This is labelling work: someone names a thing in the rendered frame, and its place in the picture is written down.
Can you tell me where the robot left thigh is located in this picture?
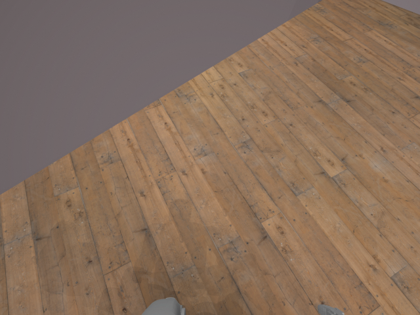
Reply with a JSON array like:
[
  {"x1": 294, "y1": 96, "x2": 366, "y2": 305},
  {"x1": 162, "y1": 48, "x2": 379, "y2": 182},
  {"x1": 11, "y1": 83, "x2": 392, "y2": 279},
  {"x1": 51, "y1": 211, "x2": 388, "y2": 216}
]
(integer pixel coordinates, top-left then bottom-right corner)
[{"x1": 142, "y1": 299, "x2": 186, "y2": 315}]

